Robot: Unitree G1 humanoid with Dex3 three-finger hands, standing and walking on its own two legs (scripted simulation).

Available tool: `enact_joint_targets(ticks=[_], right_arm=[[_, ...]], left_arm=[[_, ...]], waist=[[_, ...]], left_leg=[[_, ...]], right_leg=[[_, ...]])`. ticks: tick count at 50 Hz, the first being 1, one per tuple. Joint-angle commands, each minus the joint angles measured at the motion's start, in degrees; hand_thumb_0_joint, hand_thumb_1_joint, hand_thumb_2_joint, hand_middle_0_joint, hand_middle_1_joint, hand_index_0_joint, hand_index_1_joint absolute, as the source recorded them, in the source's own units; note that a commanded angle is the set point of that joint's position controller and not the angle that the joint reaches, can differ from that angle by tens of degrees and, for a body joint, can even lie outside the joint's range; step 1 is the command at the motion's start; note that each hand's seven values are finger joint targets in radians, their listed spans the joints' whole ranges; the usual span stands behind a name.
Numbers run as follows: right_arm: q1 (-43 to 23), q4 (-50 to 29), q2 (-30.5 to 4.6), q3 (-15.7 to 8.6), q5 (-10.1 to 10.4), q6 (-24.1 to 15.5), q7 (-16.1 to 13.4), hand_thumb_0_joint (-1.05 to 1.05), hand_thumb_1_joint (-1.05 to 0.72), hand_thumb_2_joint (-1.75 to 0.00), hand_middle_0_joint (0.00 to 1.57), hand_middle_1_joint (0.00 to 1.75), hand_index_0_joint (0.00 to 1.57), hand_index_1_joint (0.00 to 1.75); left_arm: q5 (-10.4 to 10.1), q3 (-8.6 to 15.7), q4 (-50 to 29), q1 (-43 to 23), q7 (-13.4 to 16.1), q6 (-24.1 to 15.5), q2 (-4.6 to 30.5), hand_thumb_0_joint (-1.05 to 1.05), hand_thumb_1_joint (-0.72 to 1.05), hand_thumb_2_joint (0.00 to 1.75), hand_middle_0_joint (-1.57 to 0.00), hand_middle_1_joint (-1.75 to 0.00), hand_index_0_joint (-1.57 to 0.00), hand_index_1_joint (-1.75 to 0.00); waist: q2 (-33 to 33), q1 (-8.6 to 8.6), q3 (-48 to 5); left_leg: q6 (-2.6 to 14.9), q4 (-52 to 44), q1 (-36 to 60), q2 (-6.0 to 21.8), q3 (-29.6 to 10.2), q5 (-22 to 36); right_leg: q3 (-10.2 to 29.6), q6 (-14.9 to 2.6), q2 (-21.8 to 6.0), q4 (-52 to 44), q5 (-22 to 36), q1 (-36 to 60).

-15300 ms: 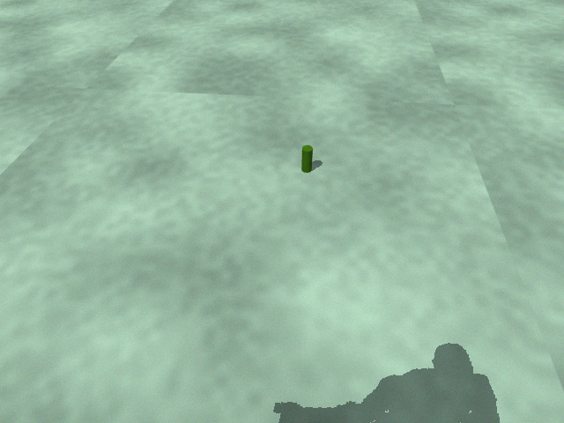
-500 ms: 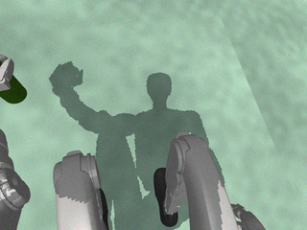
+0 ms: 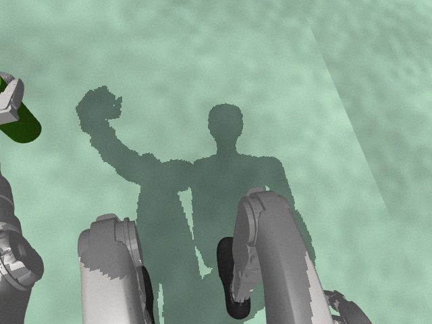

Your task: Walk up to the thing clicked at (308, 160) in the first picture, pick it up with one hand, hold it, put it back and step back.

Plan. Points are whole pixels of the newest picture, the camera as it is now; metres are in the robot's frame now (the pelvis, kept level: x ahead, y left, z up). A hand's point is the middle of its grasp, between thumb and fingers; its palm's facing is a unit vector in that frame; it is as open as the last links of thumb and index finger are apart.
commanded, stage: lift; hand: left
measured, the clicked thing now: (5, 109) +0.51 +0.30 -0.08
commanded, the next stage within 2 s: none
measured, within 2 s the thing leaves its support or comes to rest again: neither
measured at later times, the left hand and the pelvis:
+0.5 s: hand out of the picture +0.47 +0.28 +0.07, palm faces +0.30 -0.95 -0.04, open 5.0 cm; pelvis +0.00 +0.00 +0.07, yaw +2 degrees
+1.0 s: hand out of the picture +0.42 +0.25 +0.25, palm faces +0.32 -0.95 -0.02, open 5.0 cm; pelvis +0.04 +0.00 +0.23, yaw +4 degrees
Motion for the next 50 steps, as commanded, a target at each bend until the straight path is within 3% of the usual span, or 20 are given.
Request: enact_joint_targets(ticks=[1,5,9,13,18,21,22,25,29,32,34,35,36,37,39,44,45,47,49,50], right_arm=[[10.6,-1.7,-13.5,-5.2,0.2,-0.2,-1.1,0.00,-0.90,-0.90,0.20,0.30,0.20,0.30],[11.0,-1.8,-13.3,-6.0,0.9,-0.4,-1.5,0.00,-0.90,-0.90,0.20,0.30,0.20,0.30],[11.1,-2.1,-12.9,-6.8,1.7,-0.7,-1.8,0.00,-0.90,-0.90,0.20,0.30,0.20,0.30],[10.8,-2.5,-12.1,-7.5,2.6,-1.3,-2.3,0.00,-0.89,-0.90,0.20,0.30,0.20,0.30],[9.7,-3.6,-11.4,-8.3,3.7,-2.2,-2.8,0.00,-0.89,-0.90,0.20,0.30,0.20,0.30],[9.9,-3.9,-10.9,-8.7,4.4,-2.8,-3.3,0.00,-0.89,-0.90,0.20,0.30,0.20,0.30],[9.7,-3.9,-10.8,-8.6,4.6,-2.8,-3.4,0.00,-0.89,-0.90,0.20,0.30,0.20,0.30],[9.0,-4.7,-10.0,-9.2,5.2,-3.4,-3.7,0.00,-0.89,-0.90,0.20,0.30,0.20,0.30],[8.2,-5.2,-9.4,-9.8,6.2,-4.1,-4.4,0.00,-0.89,-0.90,0.20,0.30,0.20,0.30],[7.8,-5.8,-8.7,-10.0,6.7,-4.4,-4.9,0.00,-0.88,-0.90,0.20,0.30,0.20,0.30],[7.2,-6.0,-8.4,-10.2,7.0,-4.9,-5.3,0.00,-0.88,-0.90,0.20,0.30,0.20,0.30],[7.1,-5.8,-8.1,-10.2,7.2,-5.0,-5.5,0.00,-0.88,-0.90,0.20,0.30,0.20,0.30],[7.3,-5.4,-7.9,-10.3,7.2,-5.1,-5.7,0.00,-0.89,-0.90,0.20,0.30,0.20,0.30],[6.9,-6.0,-7.7,-10.4,7.3,-5.4,-5.9,0.00,-0.88,-0.90,0.20,0.30,0.20,0.30],[6.6,-5.2,-7.0,-10.4,7.3,-5.8,-6.0,0.00,-0.88,-0.90,0.20,0.30,0.20,0.30],[5.3,-4.7,-6.2,-10.2,7.6,-6.5,-6.6,0.00,-0.88,-0.90,0.20,0.30,0.20,0.30],[5.4,-4.2,-5.8,-10.1,7.6,-6.7,-6.6,0.00,-0.88,-0.90,0.20,0.30,0.20,0.30],[5.1,-4.7,-5.9,-10.2,7.6,-6.8,-6.7,0.00,-0.88,-0.89,0.20,0.30,0.20,0.30],[5.1,-4.4,-5.9,-10.1,7.5,-7.0,-6.5,0.00,-0.88,-0.89,0.20,0.30,0.20,0.30],[4.6,-4.5,-5.7,-10.0,7.3,-7.2,-6.4,0.00,-0.89,-0.89,0.20,0.30,0.20,0.30]], left_arm=[[-1.1,0.7,-16.9,-22.8,-0.5,-5.7,17.5,0.00,0.51,1.29,-1.36,-1.46,-1.39,-1.44],[-2.1,1.5,-20.4,-22.4,-1.2,-4.7,18.4,0.00,0.51,1.28,-1.36,-1.45,-1.39,-1.43],[-2.6,1.0,-22.8,-20.1,-1.3,-3.5,16.1,0.00,0.54,1.29,-1.33,-1.44,-1.36,-1.42],[-3.7,-0.7,-24.6,-18.9,-1.3,-2.3,13.3,0.00,0.53,1.28,-1.33,-1.43,-1.36,-1.41],[-4.8,-3.3,-29.9,-15.3,-1.5,-0.7,9.5,0.00,0.53,1.27,-1.31,-1.41,-1.34,-1.39],[-5.8,-2.8,-31.0,-11.7,-0.7,0.9,8.0,0.00,0.54,1.27,-1.30,-1.41,-1.33,-1.38],[-5.9,-2.1,-34.0,-11.4,-0.2,1.0,9.3,0.00,0.53,1.27,-1.30,-1.41,-1.33,-1.38],[-6.8,-4.5,-37.0,-7.5,0.5,2.6,4.6,0.00,0.54,1.29,-1.33,-1.43,-1.36,-1.41],[-6.9,-7.0,-44.3,-4.9,2.0,4.4,2.6,0.00,0.60,1.31,-1.31,-1.42,-1.34,-1.40],[-7.7,-7.1,-48.5,-1.1,3.7,5.8,0.7,0.00,0.59,1.32,-1.31,-1.43,-1.34,-1.41],[-8.3,-9.2,-52.2,0.6,4.3,6.5,-1.8,0.00,0.59,1.32,-1.31,-1.43,-1.33,-1.41],[-8.3,-8.2,-52.4,2.3,5.0,7.0,-1.1,0.00,0.57,1.32,-1.31,-1.42,-1.33,-1.41],[-8.3,-9.5,-54.0,2.2,5.3,7.2,-1.8,0.00,0.57,1.32,-1.31,-1.42,-1.33,-1.41],[-8.1,-9.1,-53.2,4.9,5.9,7.8,-2.6,0.00,0.55,1.32,-1.31,-1.42,-1.33,-1.41],[-8.5,-11.4,-54.1,8.2,6.4,8.3,-5.9,0.00,0.53,1.32,-1.30,-1.41,-1.32,-1.41],[-8.1,-13.3,-53.8,12.6,7.8,9.0,-8.6,0.00,0.51,1.34,-1.31,-1.43,-1.33,-1.43],[-8.1,-15.1,-52.5,13.1,7.6,9.0,-10.7,0.00,0.50,1.33,-1.31,-1.43,-1.32,-1.42],[-7.9,-13.4,-52.7,14.6,8.1,8.6,-9.6,0.00,0.48,1.34,-1.33,-1.44,-1.34,-1.44],[-7.8,-15.8,-51.5,15.2,8.0,8.2,-11.8,0.00,0.48,1.33,-1.31,-1.44,-1.33,-1.43],[-7.7,-15.4,-52.3,14.8,8.1,7.9,-11.4,0.00,0.48,1.34,-1.32,-1.44,-1.34,-1.44]], waist=[[19.9,1.66,-43.5],[19.7,2.74,-45.7],[20.1,3.35,-46.1],[16.6,2.89,-43.9],[16.6,4.13,-44.6],[14.3,5.21,-43.8],[14.6,5.96,-43.6],[13.6,6.43,-45.4],[14.6,6.89,-43.4],[13.0,7.74,-44.8],[12.9,7.41,-44.3],[11.5,7.79,-43.7],[11.6,7.35,-42.1],[10.4,7.75,-42.5],[9.9,7.78,-41.0],[7.4,8.61,-33.9],[6.9,7.65,-32.0],[6.3,8.81,-31.3],[7.3,8.84,-29.6],[8.2,9.30,-29.2]], left_leg=[[-0.96,-18.4,32.4,-1.3,1.3,10.4],[-0.60,-19.2,32.1,-1.5,2.2,9.7],[-0.99,-21.6,36.4,-1.2,1.1,11.2],[-0.21,-23.4,33.3,-1.6,1.9,5.9],[-0.37,-26.9,37.5,-1.5,1.5,5.7],[-0.36,-29.3,39.2,-1.4,1.3,6.2],[-0.42,-30.1,39.9,-1.4,1.1,6.4],[-0.42,-32.1,44.0,-1.3,1.5,9.0],[-0.74,-37.4,49.9,-0.9,0.2,7.5],[-0.73,-39.8,53.9,-0.9,0.7,10.8],[-0.83,-41.7,57.2,-0.9,0.6,12.8],[-0.70,-42.8,57.3,-0.8,0.9,12.2],[-0.59,-43.7,57.9,-0.8,1.0,12.0],[-0.66,-45.0,59.0,-0.8,1.0,12.5],[-0.63,-46.6,61.4,-0.9,1.4,14.2],[-0.89,-53.2,65.4,-0.8,1.0,13.1],[-0.77,-54.0,65.6,-0.8,1.2,12.2],[-0.87,-56.5,67.4,-0.9,1.2,13.0],[-1.20,-58.9,71.1,-0.7,0.8,14.7],[-1.32,-59.9,72.2,-0.7,1.0,15.0]], right_leg=[[-1.0,-2.45,3.3,-11.0,9.4,20.9],[-0.2,-2.34,3.1,-12.5,9.2,24.0],[-0.2,-2.58,3.0,-13.5,9.9,22.7],[0.6,-2.27,2.9,-17.3,6.5,25.7],[1.1,-2.46,2.9,-20.3,6.2,27.0],[1.3,-2.41,2.8,-23.1,6.4,29.9],[1.4,-2.43,2.8,-23.4,6.4,30.4],[1.8,-2.57,2.8,-26.2,8.5,34.0],[2.0,-2.60,2.7,-30.0,7.3,35.9],[2.4,-2.46,2.8,-33.7,9.8,41.1],[2.4,-2.40,2.9,-35.9,11.4,43.5],[2.6,-2.22,3.0,-37.4,11.1,46.0],[2.8,-2.07,3.0,-38.9,11.2,47.0],[2.7,-2.04,3.1,-40.1,11.7,49.4],[2.9,-1.91,3.2,-42.7,13.4,51.7],[2.8,-1.76,3.5,-48.9,12.9,56.8],[2.9,-1.69,3.6,-50.3,12.5,57.0],[2.8,-1.60,3.5,-52.3,13.1,60.2],[2.5,-1.71,3.5,-53.6,14.4,60.7],[2.6,-1.74,3.6,-54.5,14.4,61.5]])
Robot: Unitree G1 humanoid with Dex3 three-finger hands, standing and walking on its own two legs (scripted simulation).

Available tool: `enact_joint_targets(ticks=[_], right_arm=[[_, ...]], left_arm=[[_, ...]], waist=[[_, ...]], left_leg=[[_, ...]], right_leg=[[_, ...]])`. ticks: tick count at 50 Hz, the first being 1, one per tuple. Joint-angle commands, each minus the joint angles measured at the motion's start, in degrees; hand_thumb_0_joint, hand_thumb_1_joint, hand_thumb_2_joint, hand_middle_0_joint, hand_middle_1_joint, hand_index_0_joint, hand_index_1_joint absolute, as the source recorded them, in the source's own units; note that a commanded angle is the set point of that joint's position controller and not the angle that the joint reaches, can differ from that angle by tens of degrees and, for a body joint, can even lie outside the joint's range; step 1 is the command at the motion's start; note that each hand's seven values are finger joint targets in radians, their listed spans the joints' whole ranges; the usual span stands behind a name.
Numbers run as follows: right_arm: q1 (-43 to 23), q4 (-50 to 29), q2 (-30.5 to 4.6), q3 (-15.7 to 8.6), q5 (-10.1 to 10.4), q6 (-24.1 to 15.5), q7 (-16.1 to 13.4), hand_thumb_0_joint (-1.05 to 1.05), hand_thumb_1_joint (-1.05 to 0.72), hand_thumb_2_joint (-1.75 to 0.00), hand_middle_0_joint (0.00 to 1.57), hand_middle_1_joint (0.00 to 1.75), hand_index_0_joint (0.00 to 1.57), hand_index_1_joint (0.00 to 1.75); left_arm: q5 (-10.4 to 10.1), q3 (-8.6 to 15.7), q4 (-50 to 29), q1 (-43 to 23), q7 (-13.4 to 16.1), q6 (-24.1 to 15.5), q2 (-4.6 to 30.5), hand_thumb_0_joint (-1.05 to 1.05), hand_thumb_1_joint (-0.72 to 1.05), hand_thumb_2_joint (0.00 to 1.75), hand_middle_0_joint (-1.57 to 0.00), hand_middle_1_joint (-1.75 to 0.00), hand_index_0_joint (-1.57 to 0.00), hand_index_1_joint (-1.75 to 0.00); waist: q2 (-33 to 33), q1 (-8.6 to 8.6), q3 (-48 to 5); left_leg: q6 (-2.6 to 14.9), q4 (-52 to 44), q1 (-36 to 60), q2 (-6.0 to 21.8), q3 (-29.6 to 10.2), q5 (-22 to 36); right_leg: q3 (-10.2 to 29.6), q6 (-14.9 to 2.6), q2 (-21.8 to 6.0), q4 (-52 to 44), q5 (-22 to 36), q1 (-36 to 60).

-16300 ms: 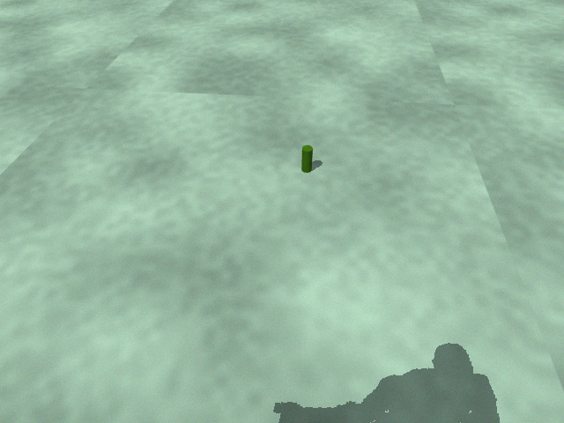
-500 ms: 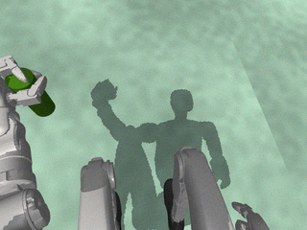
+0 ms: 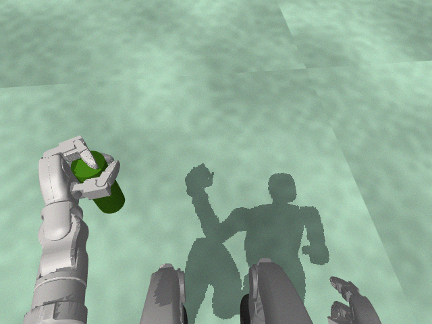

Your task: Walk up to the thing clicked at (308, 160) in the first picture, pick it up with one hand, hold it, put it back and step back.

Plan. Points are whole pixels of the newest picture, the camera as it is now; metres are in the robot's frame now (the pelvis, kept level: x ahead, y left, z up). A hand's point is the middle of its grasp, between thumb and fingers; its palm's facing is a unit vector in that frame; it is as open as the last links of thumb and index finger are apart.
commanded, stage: lift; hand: left
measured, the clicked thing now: (101, 185) +0.39 +0.23 -0.04
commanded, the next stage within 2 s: hold in 1.06 s
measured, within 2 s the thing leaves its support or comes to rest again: neither
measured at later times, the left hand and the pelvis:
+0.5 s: hand (83, 146) +0.38 +0.20 +0.11, palm faces +0.25 -0.97 -0.02, open 5.0 cm; pelvis +0.03 +0.00 +0.09, yaw +1 degrees
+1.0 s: hand (80, 132) +0.38 +0.19 +0.16, palm faces +0.26 -0.97 -0.01, open 5.1 cm; pelvis +0.04 +0.00 +0.12, yaw +2 degrees
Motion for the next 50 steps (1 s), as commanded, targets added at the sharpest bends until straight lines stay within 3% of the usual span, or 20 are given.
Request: enact_joint_targets(ticks=[1,4,6,9,10,11,12,13,14,15,17,22,23,26,28,33,35,43,46,50], right_arm=[[3.8,-4.7,-8.9,-3.5,-0.2,-2.2,-0.7,0.00,-0.88,-0.89,0.20,0.30,0.20,0.30],[3.7,-4.8,-8.6,-3.4,-0.5,-2.5,-0.5,0.00,-0.89,-0.89,0.20,0.30,0.20,0.30],[4.0,-4.6,-8.5,-3.6,-0.6,-2.6,-0.4,0.00,-0.89,-0.89,0.20,0.30,0.20,0.30],[4.6,-4.6,-8.2,-3.4,-0.9,-2.6,-0.3,0.00,-0.89,-0.89,0.20,0.30,0.20,0.30],[4.1,-4.7,-8.2,-3.2,-0.9,-2.6,-0.3,0.00,-0.89,-0.89,0.20,0.30,0.20,0.30],[4.6,-4.4,-8.1,-3.2,-0.9,-2.5,-0.3,0.00,-0.89,-0.89,0.20,0.30,0.20,0.30],[4.4,-4.5,-8.1,-3.1,-1.1,-2.5,-0.4,0.00,-0.89,-0.89,0.20,0.30,0.20,0.30],[4.7,-4.3,-8.1,-3.1,-1.2,-2.4,-0.5,0.00,-0.89,-0.89,0.20,0.30,0.20,0.30],[4.9,-4.4,-7.8,-2.9,-1.2,-2.4,-0.6,0.00,-0.89,-0.89,0.20,0.30,0.20,0.30],[4.7,-4.3,-7.5,-2.7,-1.3,-2.4,-0.6,0.00,-0.89,-0.89,0.20,0.30,0.20,0.30],[4.8,-4.1,-7.9,-2.9,-1.3,-2.3,-0.7,0.00,-0.89,-0.89,0.20,0.30,0.20,0.30],[3.9,-5.4,-6.9,-2.4,-1.5,-1.9,-0.6,0.00,-0.89,-0.89,0.20,0.30,0.20,0.30],[4.6,-4.9,-7.0,-2.5,-1.4,-1.9,-0.7,0.00,-0.89,-0.89,0.20,0.30,0.20,0.30],[4.1,-5.7,-6.7,-2.5,-1.6,-1.7,-0.6,0.00,-0.89,-0.89,0.20,0.30,0.20,0.30],[4.5,-5.3,-6.7,-2.6,-1.7,-1.7,-0.7,0.00,-0.89,-0.89,0.20,0.30,0.20,0.30],[4.5,-5.4,-6.1,-2.5,-2.0,-1.3,-0.7,0.00,-0.89,-0.89,0.20,0.30,0.20,0.30],[4.3,-6.0,-6.1,-2.4,-2.0,-1.2,-0.9,0.00,-0.89,-0.89,0.20,0.30,0.20,0.30],[3.7,-5.5,-5.9,-2.6,-2.1,-0.9,-1.0,0.00,-0.89,-0.89,0.20,0.30,0.20,0.30],[3.2,-5.5,-5.7,-2.5,-2.1,-0.8,-1.0,0.00,-0.88,-0.89,0.20,0.30,0.20,0.30],[2.1,-6.4,-5.8,-2.5,-2.0,-1.2,-0.9,0.00,-0.89,-0.89,0.20,0.30,0.20,0.30]], left_arm=[[-0.6,1.4,-15.2,-17.4,0.8,-6.5,9.3,0.00,0.50,1.34,-1.33,-1.44,-1.34,-1.44],[-0.5,-0.1,-13.9,-14.8,0.9,-7.5,7.5,0.00,0.46,1.33,-1.35,-1.45,-1.37,-1.44],[-0.3,-0.1,-16.1,-15.5,1.1,-8.4,8.5,0.00,0.44,1.31,-1.33,-1.43,-1.35,-1.42],[-0.5,-0.7,-17.4,-12.8,1.3,-8.8,7.1,0.00,0.42,1.29,-1.33,-1.43,-1.35,-1.42],[-0.6,-0.6,-19.7,-15.0,1.5,-9.1,8.2,0.00,0.42,1.29,-1.32,-1.42,-1.35,-1.41],[-0.4,-1.8,-16.1,-11.7,1.6,-8.7,5.9,0.00,0.43,1.29,-1.32,-1.42,-1.34,-1.41],[-0.1,-3.0,-18.8,-13.7,1.7,-9.1,6.1,0.00,0.44,1.29,-1.31,-1.41,-1.33,-1.40],[-0.2,-1.4,-19.0,-14.5,1.9,-9.3,7.5,0.00,0.43,1.29,-1.31,-1.41,-1.33,-1.40],[-0.1,-2.1,-17.3,-11.6,1.9,-9.0,6.4,0.00,0.43,1.28,-1.32,-1.41,-1.34,-1.40],[-0.3,-3.1,-19.1,-13.3,1.8,-9.2,5.9,0.00,0.42,1.28,-1.32,-1.40,-1.34,-1.40],[-0.3,-1.9,-16.6,-11.9,2.1,-8.7,6.2,0.00,0.44,1.29,-1.32,-1.41,-1.33,-1.40],[-0.1,-4.2,-18.4,-11.5,2.5,-8.8,4.1,0.00,0.47,1.29,-1.32,-1.41,-1.34,-1.40],[-0.1,-3.3,-16.7,-9.6,2.7,-8.6,4.5,0.00,0.46,1.28,-1.32,-1.40,-1.33,-1.40],[0.0,-4.6,-18.5,-10.4,2.7,-8.7,3.3,0.00,0.45,1.28,-1.31,-1.40,-1.33,-1.39],[0.1,-3.7,-17.8,-9.3,3.0,-8.5,3.9,0.00,0.47,1.28,-1.29,-1.39,-1.31,-1.38],[0.6,-4.1,-18.3,-8.6,3.6,-8.5,3.5,0.00,0.48,1.28,-1.27,-1.39,-1.30,-1.37],[0.4,-4.1,-20.2,-9.7,3.6,-8.6,3.6,0.00,0.48,1.28,-1.26,-1.38,-1.29,-1.37],[0.6,-5.3,-18.7,-8.4,3.6,-8.1,2.3,0.00,0.48,1.27,-1.27,-1.37,-1.29,-1.36],[0.4,-4.8,-18.8,-9.3,3.5,-8.2,2.5,0.00,0.49,1.29,-1.27,-1.38,-1.29,-1.37],[0.5,-4.6,-19.4,-8.4,3.4,-8.5,2.7,0.00,0.48,1.26,-1.28,-1.37,-1.30,-1.36]], waist=[[5.8,0.70,-23.5],[4.9,0.57,-21.4],[5.3,0.95,-23.2],[5.8,1.36,-23.4],[7.1,1.70,-22.9],[5.2,1.14,-21.6],[5.2,0.88,-21.8],[5.5,0.73,-22.6],[4.1,0.85,-21.9],[4.5,0.77,-21.8],[4.3,1.37,-19.9],[3.9,1.37,-17.5],[3.6,1.86,-17.9],[3.7,1.49,-15.8],[3.2,1.81,-16.5],[3.1,1.94,-15.1],[2.7,1.75,-17.0],[2.4,1.56,-13.4],[1.9,1.67,-11.8],[3.0,2.11,-12.3]], left_leg=[[-0.34,-18.6,25.4,-1.5,-2.4,10.6],[-0.28,-21.8,27.2,-1.6,-2.4,8.5],[-0.35,-22.5,29.9,-1.9,-1.6,11.6],[-0.62,-24.9,34.0,-1.8,-1.5,16.0],[-0.73,-25.8,34.9,-1.8,-1.4,15.5],[-0.76,-26.3,35.6,-1.6,-1.8,16.3],[-0.69,-26.9,36.4,-1.6,-1.5,16.6],[-0.58,-26.9,36.8,-1.8,-1.2,17.8],[-0.40,-27.6,36.5,-1.9,-1.0,17.8],[-0.50,-28.2,37.4,-1.9,-0.9,19.0],[-0.59,-29.7,38.9,-1.8,-0.9,19.5],[-0.65,-33.4,40.8,-1.9,-0.7,17.9],[-0.70,-33.5,41.6,-1.9,-0.5,19.5],[-0.84,-35.5,43.4,-1.7,-0.6,19.8],[-0.81,-35.8,43.8,-1.8,-0.4,21.3],[-0.77,-37.5,45.8,-1.9,0.2,23.3],[-0.63,-37.6,46.8,-2.0,0.7,25.1],[-0.71,-40.7,48.8,-2.1,0.9,24.2],[-0.54,-41.8,48.1,-2.2,1.1,21.7],[-0.79,-43.0,50.3,-2.2,1.1,23.0]], right_leg=[[1.9,-2.01,2.0,-14.6,10.4,16.8],[1.8,-1.78,2.0,-17.8,9.1,19.6],[2.0,-1.83,2.0,-19.2,11.7,22.6],[1.6,-1.97,2.1,-20.9,15.2,26.1],[1.7,-1.93,2.1,-21.5,14.8,26.5],[1.4,-1.93,2.2,-21.9,15.5,26.6],[1.4,-1.86,2.3,-22.7,15.9,27.5],[1.6,-1.81,2.2,-23.3,17.3,29.2],[1.6,-1.70,2.2,-24.2,17.7,31.4],[1.4,-1.70,2.4,-24.5,18.9,31.9],[1.5,-1.72,2.3,-25.6,19.0,32.3],[1.2,-1.54,2.5,-29.3,17.8,36.1],[1.3,-1.52,2.4,-29.5,19.2,37.2],[0.9,-1.58,2.7,-31.0,19.3,38.1],[1.1,-1.55,2.6,-31.7,20.7,40.1],[1.4,-1.46,2.6,-33.7,22.6,42.7],[1.9,-1.29,2.4,-34.4,25.1,45.5],[1.7,-1.23,2.5,-37.3,24.1,47.2],[1.8,-1.06,2.4,-38.6,22.3,48.2],[1.6,-1.20,2.5,-38.9,22.9,49.0]])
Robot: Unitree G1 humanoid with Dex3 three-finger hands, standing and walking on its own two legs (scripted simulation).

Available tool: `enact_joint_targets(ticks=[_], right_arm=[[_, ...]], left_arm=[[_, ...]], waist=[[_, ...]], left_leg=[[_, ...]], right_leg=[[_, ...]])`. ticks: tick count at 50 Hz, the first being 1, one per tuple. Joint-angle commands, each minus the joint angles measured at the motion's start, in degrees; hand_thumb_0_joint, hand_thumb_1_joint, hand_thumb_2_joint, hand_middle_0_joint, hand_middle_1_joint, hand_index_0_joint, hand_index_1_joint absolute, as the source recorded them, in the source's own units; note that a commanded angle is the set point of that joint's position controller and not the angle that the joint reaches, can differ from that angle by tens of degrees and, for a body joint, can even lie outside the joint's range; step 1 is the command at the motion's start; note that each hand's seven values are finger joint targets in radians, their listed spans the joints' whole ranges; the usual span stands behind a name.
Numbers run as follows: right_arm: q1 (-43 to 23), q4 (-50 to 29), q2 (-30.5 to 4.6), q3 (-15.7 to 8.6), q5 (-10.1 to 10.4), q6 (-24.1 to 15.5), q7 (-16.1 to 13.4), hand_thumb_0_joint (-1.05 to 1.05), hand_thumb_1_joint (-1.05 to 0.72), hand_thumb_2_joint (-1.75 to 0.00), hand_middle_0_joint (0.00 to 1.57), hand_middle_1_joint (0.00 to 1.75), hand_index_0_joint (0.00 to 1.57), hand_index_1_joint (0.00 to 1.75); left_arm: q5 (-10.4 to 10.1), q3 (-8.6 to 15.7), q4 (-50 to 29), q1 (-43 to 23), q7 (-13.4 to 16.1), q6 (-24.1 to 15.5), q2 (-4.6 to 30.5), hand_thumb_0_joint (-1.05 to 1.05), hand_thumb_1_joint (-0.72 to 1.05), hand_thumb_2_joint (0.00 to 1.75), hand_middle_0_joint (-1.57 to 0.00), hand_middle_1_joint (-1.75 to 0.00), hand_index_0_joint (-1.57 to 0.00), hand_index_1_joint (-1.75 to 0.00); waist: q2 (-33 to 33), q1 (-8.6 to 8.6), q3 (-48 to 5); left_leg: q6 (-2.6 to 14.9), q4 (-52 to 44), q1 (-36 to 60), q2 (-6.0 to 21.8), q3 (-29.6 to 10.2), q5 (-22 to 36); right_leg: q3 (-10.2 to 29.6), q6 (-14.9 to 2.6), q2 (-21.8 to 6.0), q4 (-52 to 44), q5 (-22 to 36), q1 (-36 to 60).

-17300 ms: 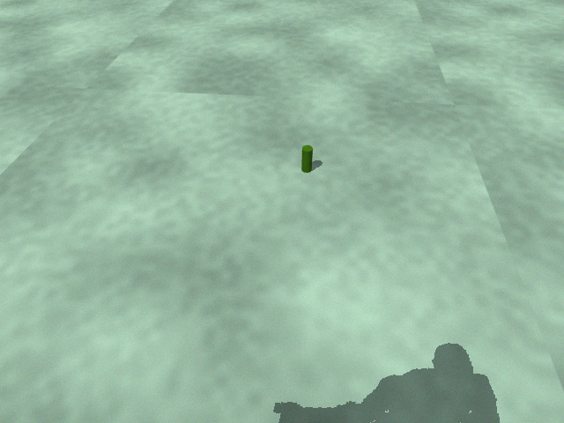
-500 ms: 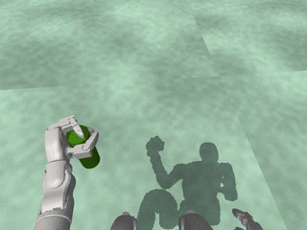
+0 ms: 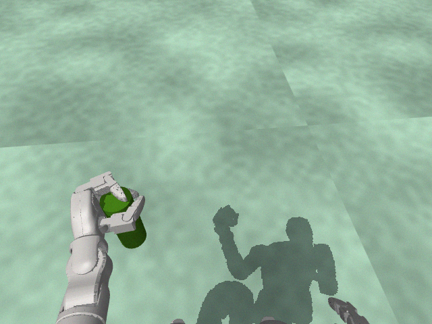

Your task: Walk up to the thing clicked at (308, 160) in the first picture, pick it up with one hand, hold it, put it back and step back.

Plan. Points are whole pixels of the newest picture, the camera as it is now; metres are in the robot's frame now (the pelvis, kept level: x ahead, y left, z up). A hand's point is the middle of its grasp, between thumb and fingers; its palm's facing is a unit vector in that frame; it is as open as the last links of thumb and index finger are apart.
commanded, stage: lift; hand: left
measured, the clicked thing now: (125, 219) +0.34 +0.19 -0.02
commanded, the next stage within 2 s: hold in 0.06 s
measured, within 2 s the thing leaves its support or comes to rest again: neither
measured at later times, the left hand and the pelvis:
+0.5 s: hand (124, 202) +0.33 +0.17 +0.06, palm faces +0.23 -0.97 +0.00, open 5.2 cm; pelvis +0.00 -0.01 +0.01, yaw +0 degrees
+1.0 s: hand (123, 200) +0.33 +0.17 +0.07, palm faces +0.23 -0.97 +0.00, open 5.2 cm; pelvis +0.00 -0.01 +0.02, yaw +0 degrees
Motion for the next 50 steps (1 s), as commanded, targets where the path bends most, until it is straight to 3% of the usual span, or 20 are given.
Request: enact_joint_targets(ticks=[1,3,8,11,14,15,21,27,30,33,36,38,41,42,43,44,45,48,50], right_arm=[[-1.1,-7.5,-7.6,-2.8,0.1,-2.5,-0.6,0.00,-0.89,-0.89,0.20,0.30,0.20,0.30],[-1.2,-7.2,-7.9,-3.0,0.2,-2.5,-0.5,0.00,-0.89,-0.89,0.20,0.30,0.20,0.30],[-1.2,-7.4,-7.7,-2.9,0.1,-2.8,-0.4,0.00,-0.89,-0.89,0.20,0.30,0.20,0.30],[-1.6,-7.2,-7.5,-2.8,0.2,-2.7,-0.4,0.00,-0.90,-0.90,0.20,0.30,0.20,0.30],[-1.5,-7.3,-7.4,-2.7,0.1,-2.8,-0.3,0.00,-0.90,-0.90,0.20,0.30,0.20,0.30],[-1.4,-7.0,-7.5,-2.8,0.1,-2.7,-0.3,0.00,-0.90,-0.90,0.20,0.30,0.20,0.30],[-2.6,-7.4,-7.5,-2.8,0.1,-3.0,-0.4,0.00,-0.90,-0.90,0.20,0.30,0.20,0.30],[-2.2,-7.1,-7.2,-2.8,0.2,-3.1,-0.2,0.00,-0.90,-0.90,0.20,0.30,0.20,0.30],[-3.1,-7.5,-7.4,-2.9,0.2,-3.2,-0.1,0.00,-0.90,-0.90,0.20,0.30,0.20,0.30],[-3.2,-7.6,-7.1,-2.6,0.4,-3.4,-0.2,0.00,-0.90,-0.90,0.20,0.30,0.20,0.30],[-3.0,-7.5,-7.3,-2.8,0.4,-3.4,-0.2,0.00,-0.90,-0.90,0.20,0.30,0.20,0.30],[-3.3,-7.0,-7.4,-2.9,0.4,-3.7,-0.2,0.00,-0.89,-0.90,0.20,0.30,0.20,0.30],[-2.6,-6.9,-7.4,-3.0,0.3,-3.8,0.0,0.00,-0.90,-0.90,0.20,0.30,0.20,0.30],[-2.8,-7.0,-7.1,-2.9,0.2,-3.9,0.1,0.00,-0.90,-0.90,0.20,0.30,0.20,0.30],[-2.4,-6.8,-7.5,-3.1,0.3,-3.8,0.1,0.00,-0.90,-0.90,0.20,0.30,0.20,0.30],[-2.4,-6.8,-7.3,-3.1,0.1,-3.7,0.1,0.00,-0.90,-0.90,0.20,0.30,0.20,0.30],[-2.8,-7.2,-7.4,-3.1,0.3,-3.7,0.2,0.00,-0.90,-0.90,0.20,0.30,0.20,0.30],[-2.5,-6.9,-7.3,-3.1,0.3,-3.5,0.1,0.00,-0.90,-0.90,0.20,0.30,0.20,0.30],[-2.7,-6.7,-7.1,-2.8,0.3,-3.5,0.2,0.00,-0.90,-0.90,0.20,0.30,0.20,0.30]], left_arm=[[-0.6,1.6,-17.0,-18.3,0.0,-6.4,7.0,0.00,0.46,1.26,-1.28,-1.37,-1.30,-1.36],[-0.8,1.9,-16.7,-18.2,-0.1,-6.5,6.8,0.00,0.49,1.27,-1.28,-1.37,-1.30,-1.37],[-1.1,2.1,-17.8,-18.7,-0.3,-6.4,7.1,0.00,0.48,1.25,-1.27,-1.36,-1.29,-1.35],[-1.0,2.5,-16.7,-17.6,-0.2,-6.4,7.3,0.00,0.46,1.22,-1.24,-1.34,-1.25,-1.34],[-0.9,1.9,-18.3,-19.1,0.1,-6.5,6.7,0.00,0.44,1.22,-1.23,-1.33,-1.24,-1.33],[-1.0,2.7,-17.5,-18.2,0.2,-6.4,7.1,0.00,0.44,1.21,-1.23,-1.33,-1.24,-1.33],[-0.6,1.1,-18.7,-19.1,0.2,-6.2,6.2,0.00,0.47,1.22,-1.24,-1.34,-1.25,-1.34],[-0.7,2.0,-18.5,-16.6,0.4,-6.0,6.5,0.00,0.48,1.21,-1.24,-1.33,-1.25,-1.32],[-0.6,0.9,-18.5,-17.3,0.3,-6.0,5.5,0.00,0.50,1.23,-1.26,-1.35,-1.27,-1.34],[-0.9,1.8,-20.0,-16.7,0.1,-6.1,6.5,0.00,0.49,1.22,-1.26,-1.35,-1.27,-1.34],[-0.9,0.2,-20.7,-17.3,0.2,-5.8,5.0,0.00,0.49,1.22,-1.25,-1.33,-1.26,-1.33],[-0.7,0.7,-18.1,-16.0,0.3,-5.3,4.9,0.00,0.53,1.22,-1.25,-1.33,-1.26,-1.33],[-0.8,1.5,-19.4,-16.3,0.2,-5.8,5.7,0.00,0.52,1.20,-1.25,-1.34,-1.27,-1.33],[-0.8,0.3,-19.6,-16.6,0.1,-6.0,4.7,0.00,0.50,1.20,-1.25,-1.34,-1.27,-1.33],[-0.9,1.9,-19.7,-17.1,0.3,-6.0,6.2,0.00,0.50,1.21,-1.25,-1.34,-1.26,-1.33],[-0.6,1.5,-21.0,-17.4,0.3,-6.2,6.4,0.00,0.51,1.21,-1.25,-1.34,-1.27,-1.33],[-0.5,0.6,-20.0,-16.9,0.3,-5.8,5.4,0.00,0.52,1.21,-1.25,-1.34,-1.27,-1.33],[-0.6,2.1,-18.7,-16.2,0.3,-5.8,6.3,0.00,0.50,1.22,-1.26,-1.35,-1.28,-1.34],[-0.8,1.1,-18.0,-16.1,-0.1,-6.0,5.1,0.00,0.51,1.22,-1.26,-1.36,-1.28,-1.35]], waist=[[3.1,0.19,-17.7],[3.0,0.26,-17.0],[3.1,0.10,-18.3],[2.0,0.63,-16.4],[2.8,0.17,-17.4],[3.0,0.43,-17.0],[3.2,0.22,-15.2],[3.0,0.74,-16.4],[1.8,0.14,-13.9],[1.9,1.02,-15.6],[2.2,0.02,-14.7],[1.7,0.11,-12.6],[2.3,0.72,-15.3],[2.5,0.57,-15.0],[2.7,0.81,-15.9],[4.1,0.98,-17.6],[3.2,0.56,-16.2],[0.9,0.87,-15.9],[1.5,0.79,-13.8]], left_leg=[[-0.18,-10.4,11.2,-1.6,-1.1,13.8],[-0.27,-11.3,11.5,-1.5,-1.4,12.2],[-0.19,-11.1,13.0,-1.7,-0.8,15.3],[0.07,-11.6,11.2,-2.0,-0.4,13.4],[-0.11,-12.0,13.2,-1.9,-0.4,15.1],[-0.16,-12.0,12.9,-1.9,-0.4,15.3],[0.02,-13.5,13.7,-2.1,0.0,12.0],[-0.13,-13.7,14.5,-2.1,-0.2,15.6],[0.10,-14.6,13.9,-2.1,-0.2,12.5],[0.22,-14.9,14.2,-2.3,0.1,12.5],[0.03,-15.3,16.1,-2.1,0.1,13.5],[0.03,-15.8,14.8,-2.1,-0.3,11.9],[-0.05,-15.3,15.9,-2.0,-0.5,14.8],[-0.13,-15.2,16.0,-2.0,-0.5,15.7],[-0.15,-15.0,16.4,-2.0,-0.3,16.6],[-0.36,-14.8,17.7,-2.0,-0.4,18.7],[-0.30,-15.1,17.2,-2.0,-0.4,17.9],[0.15,-14.8,15.9,-2.1,-0.1,17.4],[0.09,-15.0,15.4,-2.1,0.0,16.7]], right_leg=[[0.9,-1.35,1.9,-6.9,14.1,10.2],[0.8,-1.41,2.0,-7.5,12.4,9.5],[1.2,-1.17,1.9,-8.2,15.6,11.9],[1.5,-0.99,1.6,-9.2,14.2,12.8],[1.5,-1.07,1.7,-9.2,15.8,12.9],[1.4,-1.12,1.7,-9.3,15.7,13.2],[1.7,-0.98,1.6,-11.0,13.3,13.1],[1.4,-1.00,1.7,-11.0,16.1,15.4],[1.3,-0.90,1.8,-12.1,13.5,14.5],[1.7,-0.72,1.4,-12.7,13.8,16.7],[1.6,-0.88,1.6,-12.8,14.6,15.4],[1.2,-1.00,1.8,-12.8,13.0,14.3],[1.1,-0.99,1.7,-12.2,15.3,15.8],[1.1,-1.07,1.8,-11.8,16.1,16.0],[1.2,-1.05,1.7,-11.9,16.9,16.7],[1.2,-1.13,1.7,-11.7,18.4,17.0],[1.1,-1.09,1.9,-11.9,17.8,16.8],[1.5,-0.70,1.6,-12.7,18.2,17.7],[1.5,-0.83,1.6,-12.6,17.6,16.8]])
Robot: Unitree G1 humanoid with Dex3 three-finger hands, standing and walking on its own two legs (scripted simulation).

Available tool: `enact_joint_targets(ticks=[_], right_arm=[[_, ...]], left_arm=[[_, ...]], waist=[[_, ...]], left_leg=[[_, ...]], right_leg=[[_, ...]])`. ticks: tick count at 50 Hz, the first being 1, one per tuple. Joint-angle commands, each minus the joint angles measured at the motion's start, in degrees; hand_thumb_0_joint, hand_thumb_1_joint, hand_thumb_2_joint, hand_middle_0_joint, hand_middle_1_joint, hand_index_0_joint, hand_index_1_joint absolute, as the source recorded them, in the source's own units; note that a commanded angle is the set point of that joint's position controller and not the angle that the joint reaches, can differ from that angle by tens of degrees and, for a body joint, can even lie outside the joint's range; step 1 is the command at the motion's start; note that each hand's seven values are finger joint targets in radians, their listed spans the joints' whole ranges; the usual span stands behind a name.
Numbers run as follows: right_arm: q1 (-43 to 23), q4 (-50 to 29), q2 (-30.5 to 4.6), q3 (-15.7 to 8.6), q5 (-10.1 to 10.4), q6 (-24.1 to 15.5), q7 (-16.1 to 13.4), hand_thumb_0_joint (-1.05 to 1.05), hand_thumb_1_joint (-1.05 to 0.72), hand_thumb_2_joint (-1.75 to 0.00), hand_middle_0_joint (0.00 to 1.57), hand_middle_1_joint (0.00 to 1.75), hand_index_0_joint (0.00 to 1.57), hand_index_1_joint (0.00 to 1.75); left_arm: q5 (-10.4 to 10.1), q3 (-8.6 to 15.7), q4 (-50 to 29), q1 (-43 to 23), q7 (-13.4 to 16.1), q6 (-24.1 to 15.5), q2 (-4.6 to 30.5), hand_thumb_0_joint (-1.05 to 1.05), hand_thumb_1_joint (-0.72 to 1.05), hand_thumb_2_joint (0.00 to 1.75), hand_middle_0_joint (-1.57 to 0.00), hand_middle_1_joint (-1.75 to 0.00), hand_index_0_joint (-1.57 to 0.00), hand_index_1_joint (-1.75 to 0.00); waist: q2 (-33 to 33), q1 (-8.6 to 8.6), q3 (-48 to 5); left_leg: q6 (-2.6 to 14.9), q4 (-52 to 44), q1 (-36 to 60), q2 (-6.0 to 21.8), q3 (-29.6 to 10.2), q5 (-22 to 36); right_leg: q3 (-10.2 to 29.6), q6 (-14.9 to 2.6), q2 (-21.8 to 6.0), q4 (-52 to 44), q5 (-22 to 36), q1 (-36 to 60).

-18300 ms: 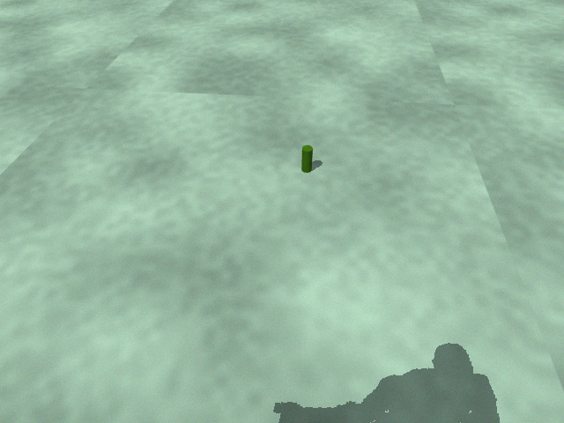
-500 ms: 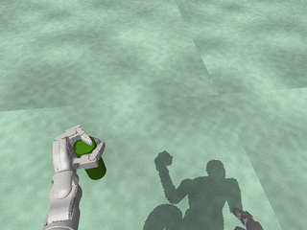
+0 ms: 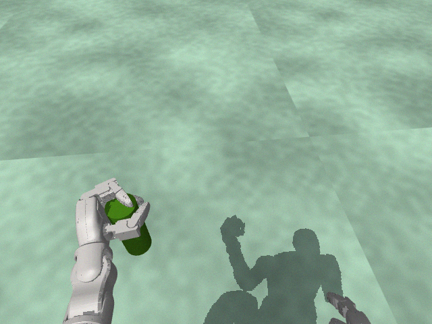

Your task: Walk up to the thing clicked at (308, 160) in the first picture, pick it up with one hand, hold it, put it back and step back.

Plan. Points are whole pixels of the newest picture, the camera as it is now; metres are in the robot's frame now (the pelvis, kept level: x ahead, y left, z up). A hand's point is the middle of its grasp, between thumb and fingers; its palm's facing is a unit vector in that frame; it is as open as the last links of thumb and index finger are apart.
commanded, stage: hold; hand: left
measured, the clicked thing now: (130, 226) +0.33 +0.18 -0.01
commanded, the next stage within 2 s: crouch in 1.76 s
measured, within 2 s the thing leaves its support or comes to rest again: neither
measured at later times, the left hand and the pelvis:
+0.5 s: hand (125, 209) +0.33 +0.18 +0.05, palm faces +0.22 -0.97 +0.00, open 5.0 cm; pelvis +0.00 +0.00 +0.00, yaw +0 degrees
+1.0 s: hand (124, 210) +0.33 +0.18 +0.05, palm faces +0.22 -0.97 +0.00, open 5.0 cm; pelvis -0.01 +0.00 +0.00, yaw +0 degrees
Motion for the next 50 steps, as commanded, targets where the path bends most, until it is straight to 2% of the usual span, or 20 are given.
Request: enact_joint_targets(ticks=[1,4,9,11,14,20,22,24,26,27,30,31,33,36,39,42,44,45,47,50], right_arm=[[-1.6,-6.7,-7.4,-2.8,0.0,-2.3,-0.5,0.00,-0.90,-0.90,0.20,0.30,0.20,0.30],[-1.7,-7.2,-7.4,-2.8,-0.2,-2.4,-0.3,0.00,-0.90,-0.90,0.20,0.30,0.20,0.30],[-1.3,-7.2,-7.3,-2.8,-0.2,-2.4,-0.1,0.00,-0.90,-0.90,0.20,0.30,0.20,0.30],[-1.8,-7.5,-7.4,-2.9,-0.1,-2.4,-0.1,0.00,-0.90,-0.90,0.20,0.30,0.20,0.30],[-1.3,-7.2,-7.1,-2.7,-0.2,-2.3,-0.2,0.00,-0.90,-0.90,0.20,0.30,0.20,0.30],[-1.6,-7.1,-7.6,-2.9,0.0,-2.2,-0.3,0.00,-0.89,-0.90,0.20,0.30,0.20,0.30],[-1.7,-7.0,-7.6,-3.0,0.1,-2.6,0.0,0.00,-0.90,-0.90,0.20,0.30,0.20,0.30],[-1.7,-7.2,-7.8,-3.2,0.1,-2.6,0.0,0.00,-0.90,-0.90,0.20,0.30,0.20,0.30],[-1.6,-7.5,-7.7,-3.1,0.1,-2.6,-0.1,0.00,-0.90,-0.90,0.20,0.30,0.20,0.30],[-1.9,-7.4,-7.5,-3.0,0.1,-2.7,0.0,0.00,-0.90,-0.90,0.20,0.30,0.20,0.30],[-1.4,-7.1,-7.3,-2.9,0.0,-2.6,-0.1,0.00,-0.90,-0.90,0.20,0.30,0.20,0.30],[-1.4,-7.5,-7.6,-3.0,0.2,-2.5,-0.2,0.00,-0.90,-0.90,0.20,0.30,0.20,0.30],[-1.6,-7.2,-7.5,-2.8,0.2,-2.4,-0.2,0.00,-0.90,-0.90,0.20,0.30,0.20,0.30],[-1.7,-6.8,-7.5,-3.0,0.1,-2.5,-0.3,0.00,-0.90,-0.90,0.20,0.30,0.20,0.30],[-1.8,-7.2,-7.6,-2.9,0.0,-2.5,-0.1,0.00,-0.90,-0.90,0.20,0.30,0.20,0.30],[-1.1,-6.8,-7.7,-3.1,-0.1,-2.5,-0.2,0.00,-0.90,-0.90,0.20,0.30,0.20,0.30],[-1.5,-7.0,-7.7,-3.1,0.0,-2.7,0.1,0.00,-0.90,-0.90,0.20,0.30,0.20,0.30],[-1.4,-6.8,-7.8,-3.2,0.0,-2.7,0.1,0.00,-0.90,-0.90,0.20,0.30,0.20,0.30],[-2.0,-7.4,-7.6,-3.0,0.1,-2.6,0.1,0.00,-0.90,-0.90,0.20,0.30,0.20,0.30],[-1.4,-7.1,-7.9,-3.2,0.2,-2.7,-0.1,0.00,-0.90,-0.90,0.20,0.30,0.20,0.30]], left_arm=[[-0.6,2.3,-14.6,-18.8,-0.1,-6.4,7.0,0.00,0.50,1.23,-1.27,-1.37,-1.28,-1.36],[-0.5,1.2,-16.0,-19.6,-0.3,-6.6,6.5,0.00,0.54,1.22,-1.28,-1.37,-1.30,-1.36],[-0.8,3.0,-16.6,-19.0,0.0,-7.1,7.7,0.00,0.54,1.24,-1.29,-1.38,-1.30,-1.37],[-0.4,1.8,-16.9,-19.4,-0.1,-7.2,7.0,0.00,0.55,1.23,-1.30,-1.37,-1.31,-1.36],[-0.6,2.4,-17.9,-21.3,0.2,-7.2,7.6,0.00,0.51,1.23,-1.29,-1.37,-1.30,-1.36],[-0.5,2.3,-14.1,-20.3,-0.1,-6.7,7.3,0.00,0.54,1.23,-1.29,-1.36,-1.30,-1.35],[-0.7,1.0,-14.3,-20.0,-0.3,-6.9,6.0,0.00,0.54,1.23,-1.29,-1.37,-1.31,-1.36],[-0.7,2.4,-15.9,-21.1,-0.3,-7.3,7.8,0.00,0.51,1.23,-1.30,-1.38,-1.32,-1.37],[-0.9,1.0,-15.7,-19.3,-0.6,-7.1,6.4,0.00,0.53,1.22,-1.29,-1.37,-1.31,-1.36],[-1.0,2.5,-16.2,-20.0,-0.5,-7.4,7.7,0.00,0.52,1.22,-1.29,-1.37,-1.31,-1.36],[-1.0,3.4,-17.1,-21.7,-0.3,-7.4,8.6,0.00,0.50,1.22,-1.29,-1.37,-1.30,-1.36],[-0.9,1.9,-15.9,-19.2,-0.2,-7.0,6.8,0.00,0.49,1.22,-1.30,-1.37,-1.31,-1.36],[-0.9,1.9,-14.1,-19.2,-0.3,-6.7,6.5,0.00,0.50,1.23,-1.29,-1.37,-1.30,-1.36],[-0.9,3.8,-15.3,-22.1,-0.4,-7.5,8.8,0.00,0.52,1.23,-1.30,-1.38,-1.31,-1.37],[-0.4,1.4,-13.9,-20.6,-0.4,-7.3,6.7,0.00,0.50,1.22,-1.29,-1.37,-1.31,-1.36],[-0.6,3.1,-14.5,-21.0,-0.3,-7.4,8.2,0.00,0.53,1.22,-1.28,-1.36,-1.29,-1.35],[-0.7,1.5,-14.3,-21.7,-0.6,-7.5,6.8,0.00,0.52,1.22,-1.28,-1.36,-1.30,-1.35],[-0.9,3.0,-14.3,-22.3,-0.4,-7.8,7.9,0.00,0.50,1.22,-1.29,-1.37,-1.31,-1.36],[-0.6,1.8,-15.0,-22.1,-0.5,-7.8,7.4,0.00,0.51,1.22,-1.29,-1.36,-1.30,-1.35],[-0.9,2.6,-14.1,-20.6,-0.4,-7.5,7.5,0.00,0.51,1.22,-1.28,-1.36,-1.29,-1.35]], waist=[[1.3,-0.20,-15.0],[2.5,-0.10,-16.7],[2.3,0.46,-17.8],[2.9,0.10,-17.2],[2.8,-0.02,-17.9],[1.9,-0.05,-15.7],[2.2,0.01,-14.6],[3.3,0.44,-16.3],[1.4,0.15,-17.5],[1.3,0.38,-17.1],[2.4,0.44,-18.2],[1.7,0.26,-18.0],[1.3,-0.24,-15.4],[1.7,0.05,-16.2],[3.4,-0.34,-15.2],[2.5,0.19,-17.7],[2.2,-0.34,-15.6],[2.8,0.12,-16.0],[2.1,0.23,-16.2],[1.4,-0.06,-17.2]], left_leg=[[0.42,-7.3,6.3,-1.8,-0.5,13.0],[0.25,-7.6,7.3,-1.9,-0.5,12.9],[0.31,-7.2,7.2,-1.9,-0.6,14.8],[0.19,-7.8,7.5,-1.9,-0.7,13.2],[0.25,-7.7,7.6,-1.8,-0.9,13.9],[0.41,-8.2,6.5,-1.9,-0.6,11.7],[0.27,-8.6,6.6,-1.7,-0.8,11.5],[0.11,-8.6,7.4,-1.8,-0.9,11.9],[0.41,-8.2,7.6,-1.9,-0.6,12.5],[0.48,-8.2,7.0,-2.0,-0.7,12.3],[0.33,-7.9,7.7,-1.8,-0.7,14.0],[0.33,-8.3,7.9,-1.8,-0.6,13.8],[0.49,-8.2,7.0,-1.9,-0.4,12.6],[0.61,-8.0,6.6,-2.0,-0.5,12.4],[0.16,-8.6,7.6,-1.7,-0.8,12.5],[0.30,-8.0,7.9,-1.9,-0.8,13.9],[0.23,-8.4,7.1,-1.7,-1.0,12.6],[0.18,-8.4,7.0,-1.6,-1.2,12.0],[0.27,-8.8,6.8,-1.8,-1.0,10.3],[0.35,-8.3,7.6,-1.8,-0.8,12.5]], right_leg=[[1.3,-0.64,1.6,-5.6,14.2,6.9],[1.2,-0.79,1.6,-5.7,14.0,7.4],[1.2,-0.73,1.5,-5.2,15.7,8.9],[1.0,-0.80,1.6,-5.6,13.9,8.1],[1.0,-0.82,1.7,-5.6,14.5,8.7],[1.1,-0.76,1.5,-6.4,12.8,7.8],[0.8,-0.93,1.7,-6.0,12.4,7.1],[0.7,-0.97,1.7,-6.0,12.4,7.7],[1.0,-0.74,1.5,-6.4,13.5,9.1],[1.0,-0.63,1.5,-6.4,13.3,9.5],[1.0,-0.69,1.6,-6.1,14.8,9.3],[1.0,-0.79,1.6,-6.0,14.8,9.7],[1.2,-0.66,1.5,-6.7,13.9,8.1],[1.3,-0.59,1.3,-6.5,13.7,8.4],[0.8,-0.95,1.7,-5.9,13.1,7.0],[1.0,-0.87,1.6,-5.9,14.5,8.4],[0.7,-0.91,1.7,-5.8,13.2,7.5],[0.6,-0.99,1.8,-5.6,12.5,7.2],[0.8,-1.00,1.7,-6.2,11.1,7.7],[1.0,-0.85,1.6,-6.2,13.4,8.4]])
